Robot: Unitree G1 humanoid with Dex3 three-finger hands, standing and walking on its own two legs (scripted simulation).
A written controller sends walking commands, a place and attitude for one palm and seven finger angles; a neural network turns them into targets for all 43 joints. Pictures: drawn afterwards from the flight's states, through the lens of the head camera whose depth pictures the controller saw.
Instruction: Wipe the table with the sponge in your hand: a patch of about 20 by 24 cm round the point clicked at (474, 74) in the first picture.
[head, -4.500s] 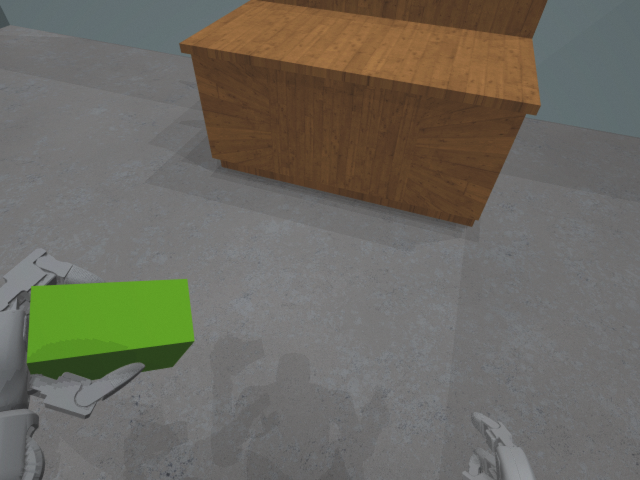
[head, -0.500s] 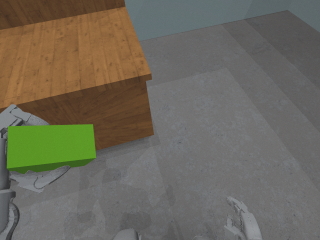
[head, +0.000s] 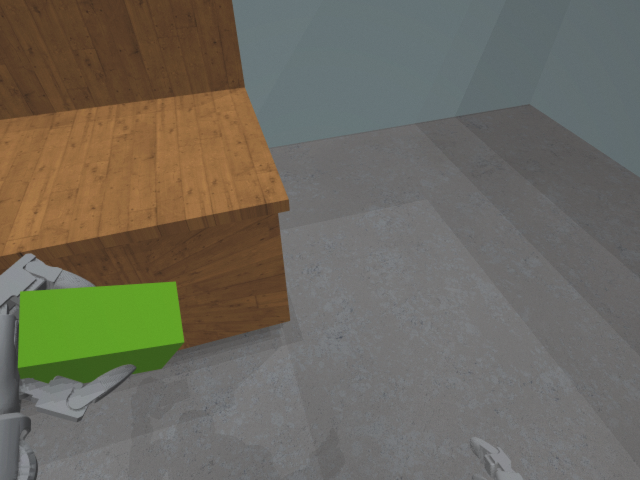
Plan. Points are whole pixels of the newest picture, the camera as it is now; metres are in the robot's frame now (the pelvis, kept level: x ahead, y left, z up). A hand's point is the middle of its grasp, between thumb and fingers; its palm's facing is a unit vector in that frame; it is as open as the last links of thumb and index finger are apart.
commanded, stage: take the last steps up to it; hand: left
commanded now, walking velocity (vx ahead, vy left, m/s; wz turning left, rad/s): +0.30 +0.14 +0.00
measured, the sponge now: (125, 333) +0.22 +0.21 +0.14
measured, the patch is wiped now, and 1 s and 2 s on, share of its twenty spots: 0.00 0.00 0.00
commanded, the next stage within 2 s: come to a stop and stand still in 1.40 s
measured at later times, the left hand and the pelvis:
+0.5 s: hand (100, 255) +0.31 +0.27 +0.16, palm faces +0.41 -0.80 -0.44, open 10.5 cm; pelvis +0.09 +0.03 -0.01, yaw +0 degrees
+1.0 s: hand (148, 187) +0.43 +0.27 +0.16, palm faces +0.38 -0.79 -0.48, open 10.5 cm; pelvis +0.21 +0.03 +0.00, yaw +0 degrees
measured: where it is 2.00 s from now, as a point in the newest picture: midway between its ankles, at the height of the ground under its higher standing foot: (300, 464)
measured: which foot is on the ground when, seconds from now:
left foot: down 0.00-0.06, up 0.08-0.44, down 0.46-0.80, up 0.82-1.00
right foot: up 0.00-0.02, down 0.04-0.46, up 0.48-0.78, down 0.80-1.00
